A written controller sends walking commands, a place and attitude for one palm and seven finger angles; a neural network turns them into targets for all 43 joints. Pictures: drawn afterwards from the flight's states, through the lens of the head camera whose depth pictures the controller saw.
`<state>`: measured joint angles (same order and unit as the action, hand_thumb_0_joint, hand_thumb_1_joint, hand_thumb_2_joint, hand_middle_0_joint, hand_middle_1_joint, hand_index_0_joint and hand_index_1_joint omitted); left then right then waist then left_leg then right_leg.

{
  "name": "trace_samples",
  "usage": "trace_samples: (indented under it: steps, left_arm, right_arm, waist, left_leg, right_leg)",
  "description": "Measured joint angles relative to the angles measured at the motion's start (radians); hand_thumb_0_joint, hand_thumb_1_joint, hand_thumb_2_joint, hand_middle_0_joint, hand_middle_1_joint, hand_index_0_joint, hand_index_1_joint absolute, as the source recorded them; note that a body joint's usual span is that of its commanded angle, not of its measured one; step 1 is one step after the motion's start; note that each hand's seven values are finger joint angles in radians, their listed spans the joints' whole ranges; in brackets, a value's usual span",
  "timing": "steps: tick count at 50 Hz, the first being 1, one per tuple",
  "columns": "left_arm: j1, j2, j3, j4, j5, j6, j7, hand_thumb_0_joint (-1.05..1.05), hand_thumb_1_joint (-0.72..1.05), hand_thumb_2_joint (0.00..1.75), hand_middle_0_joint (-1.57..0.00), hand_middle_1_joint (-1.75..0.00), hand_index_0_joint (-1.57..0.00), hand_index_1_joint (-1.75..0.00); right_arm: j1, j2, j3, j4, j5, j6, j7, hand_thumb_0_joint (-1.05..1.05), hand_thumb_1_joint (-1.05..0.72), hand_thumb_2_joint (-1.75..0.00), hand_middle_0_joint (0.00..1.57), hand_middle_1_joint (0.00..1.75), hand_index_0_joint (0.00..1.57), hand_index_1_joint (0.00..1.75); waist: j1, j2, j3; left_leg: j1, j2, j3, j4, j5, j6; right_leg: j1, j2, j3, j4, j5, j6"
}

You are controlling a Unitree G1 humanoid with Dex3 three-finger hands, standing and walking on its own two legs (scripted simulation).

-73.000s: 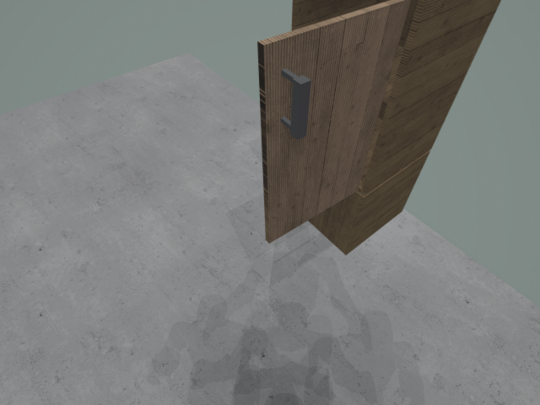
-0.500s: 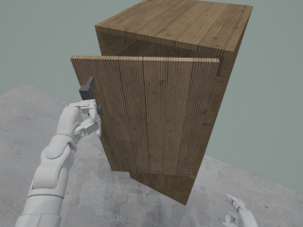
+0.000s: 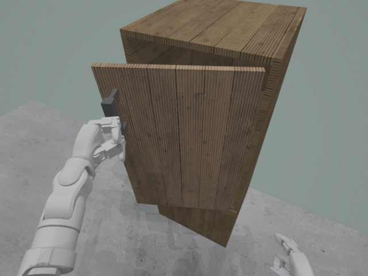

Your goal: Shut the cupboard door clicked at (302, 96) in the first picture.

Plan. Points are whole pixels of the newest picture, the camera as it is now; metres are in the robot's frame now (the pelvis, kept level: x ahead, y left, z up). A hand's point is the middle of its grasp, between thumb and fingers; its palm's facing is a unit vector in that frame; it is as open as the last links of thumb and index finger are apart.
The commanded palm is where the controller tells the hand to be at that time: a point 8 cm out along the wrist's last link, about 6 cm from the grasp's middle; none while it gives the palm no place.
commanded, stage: push the door shut along its arc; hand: left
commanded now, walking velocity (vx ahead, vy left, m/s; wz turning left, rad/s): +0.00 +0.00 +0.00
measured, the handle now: (117, 115) +0.44 +0.19 +0.14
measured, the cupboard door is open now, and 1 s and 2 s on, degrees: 22 2 0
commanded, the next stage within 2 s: pull the fist back off the door in 1.68 s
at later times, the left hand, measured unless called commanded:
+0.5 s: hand (123, 124) +0.41 +0.16 +0.14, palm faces -0.18 -0.98 -0.04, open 3.1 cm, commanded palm +0.41 +0.20 +0.14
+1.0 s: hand (145, 107) +0.47 +0.13 +0.14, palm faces -0.31 -0.95 -0.03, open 3.1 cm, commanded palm +0.48 +0.16 +0.14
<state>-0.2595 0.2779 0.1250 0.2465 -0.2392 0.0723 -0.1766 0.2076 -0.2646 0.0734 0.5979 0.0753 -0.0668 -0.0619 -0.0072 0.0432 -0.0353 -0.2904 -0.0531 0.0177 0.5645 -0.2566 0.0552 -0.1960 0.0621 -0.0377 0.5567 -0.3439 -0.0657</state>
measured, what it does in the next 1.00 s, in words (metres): stands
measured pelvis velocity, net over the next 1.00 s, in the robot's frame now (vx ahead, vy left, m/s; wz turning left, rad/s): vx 0.00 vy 0.03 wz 0.01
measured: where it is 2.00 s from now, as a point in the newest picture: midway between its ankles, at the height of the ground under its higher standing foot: outside the picture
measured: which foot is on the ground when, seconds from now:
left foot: down 0.00-1.00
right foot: down 0.00-1.00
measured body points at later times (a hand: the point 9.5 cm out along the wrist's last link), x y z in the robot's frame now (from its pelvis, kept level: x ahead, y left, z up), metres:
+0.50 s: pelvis +0.00 +0.01 +0.00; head +0.01 +0.00 +0.45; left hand +0.41 +0.22 +0.15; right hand +0.12 -0.25 -0.11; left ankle +0.03 +0.09 -0.73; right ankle -0.03 -0.07 -0.73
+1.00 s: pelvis +0.00 +0.03 -0.01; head +0.06 +0.03 +0.43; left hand +0.49 +0.18 +0.15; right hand +0.05 -0.24 -0.13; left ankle +0.03 +0.09 -0.73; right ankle -0.03 -0.07 -0.73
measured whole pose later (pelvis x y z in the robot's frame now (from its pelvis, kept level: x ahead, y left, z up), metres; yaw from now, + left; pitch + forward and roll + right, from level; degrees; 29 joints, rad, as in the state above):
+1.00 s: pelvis +0.00 +0.03 -0.01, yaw +0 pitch +9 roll -1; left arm -0.96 0.36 0.12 1.09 -0.20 -0.18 -0.37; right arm 0.36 -0.30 0.03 0.70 0.04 -0.10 -0.03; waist -0.11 0.03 -0.05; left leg -0.54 -0.08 0.03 0.68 -0.29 0.09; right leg -0.45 0.03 -0.04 0.68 -0.39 -0.03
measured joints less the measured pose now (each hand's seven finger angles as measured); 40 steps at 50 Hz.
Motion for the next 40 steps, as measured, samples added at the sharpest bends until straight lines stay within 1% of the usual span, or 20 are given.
trace_samples:
  steps: [5,7,13,18,24,31,34,40]
  left_arm:
    - [-0.098,0.027,0.007,0.107,0.003,-0.014,-0.015,0.02,0.9,0.9,-1.3,-1.5,-1.3,-1.5]
    - [-0.132,0.04,0.013,0.146,0.001,-0.022,-0.03,0.02,0.89,0.9,-1.31,-1.5,-1.3,-1.5]
    - [-0.206,0.065,0.026,0.256,-0.006,-0.06,-0.085,0.02,0.89,0.89,-1.33,-1.5,-1.32,-1.5]
    - [-0.252,0.075,0.03,0.326,-0.005,-0.089,-0.114,0.02,0.88,0.9,-1.33,-1.5,-1.32,-1.5]
    - [-0.322,0.074,0.012,0.412,-0.003,-0.121,-0.126,0.02,0.89,0.9,-1.33,-1.5,-1.31,-1.5]
    - [-0.459,0.066,-0.023,0.559,0.006,-0.16,-0.129,0.02,0.9,0.9,-1.32,-1.5,-1.32,-1.5]
    - [-0.516,0.059,-0.034,0.624,0.012,-0.177,-0.135,0.02,0.9,0.9,-1.32,-1.5,-1.32,-1.5]
    - [-0.609,0.06,-0.017,0.743,0.022,-0.213,-0.151,0.02,0.9,0.9,-1.31,-1.5,-1.31,-1.5]
  right_arm:
    - [-0.002,0.003,0.008,0.015,-0.001,0.009,-0.006,0.01,-0.9,-0.9,0.21,0.3,0.2,0.3]
    - [0.005,0.0,0.007,0.019,0.0,0.01,-0.006,0.01,-0.9,-0.9,0.21,0.3,0.2,0.3]
    - [0.035,-0.014,-0.002,0.035,0.002,0.009,-0.005,0.01,-0.9,-0.9,0.21,0.3,0.2,0.3]
    - [0.06,-0.025,-0.013,0.045,0.003,0.005,0.0,0.01,-0.9,-0.9,0.2,0.3,0.2,0.3]
    - [0.079,-0.033,-0.025,0.054,0.002,-0.006,0.005,0.01,-0.91,-0.9,0.2,0.3,0.2,0.3]
    - [0.075,-0.029,-0.026,0.075,-0.005,-0.021,0.011,0.01,-0.91,-0.9,0.2,0.3,0.2,0.3]
    - [0.076,-0.025,-0.024,0.082,-0.011,-0.027,0.014,0.01,-0.91,-0.9,0.2,0.3,0.2,0.3]
    - [0.092,-0.021,-0.023,0.09,-0.022,-0.034,0.022,0.01,-0.9,-0.9,0.21,0.3,0.2,0.3]
  waist:
    - [-0.013,-0.01,0.018]
    - [-0.017,-0.011,0.021]
    - [-0.027,-0.01,0.015]
    - [-0.034,-0.012,0.007]
    - [-0.037,-0.01,0.003]
    - [-0.044,-0.013,0.006]
    - [-0.052,-0.015,0.002]
    - [-0.074,-0.018,-0.005]
  left_leg:
    - [-0.011,0.001,-0.001,0.001,0.007,0.0]
    - [-0.018,0.002,-0.001,0.0,0.009,0.0]
    - [-0.042,0.0,0.002,0.003,0.009,0.004]
    - [-0.061,-0.003,0.003,0.013,0.002,0.008]
    - [-0.085,-0.01,-0.002,0.03,-0.005,0.015]
    - [-0.13,-0.023,-0.01,0.051,-0.006,0.023]
    - [-0.152,-0.027,-0.011,0.06,-0.007,0.027]
    - [-0.19,-0.029,-0.001,0.078,-0.016,0.033]
  right_leg:
    - [-0.011,0.001,-0.002,0.001,0.006,-0.001]
    - [-0.018,0.002,-0.001,0.0,0.009,-0.001]
    - [-0.043,0.0,0.0,0.003,0.009,0.003]
    - [-0.061,-0.003,0.001,0.013,0.003,0.007]
    - [-0.08,-0.011,-0.005,0.026,-0.006,0.013]
    - [-0.123,-0.023,-0.017,0.052,-0.015,0.021]
    - [-0.145,-0.027,-0.019,0.063,-0.019,0.024]
    - [-0.187,-0.031,-0.011,0.088,-0.029,0.029]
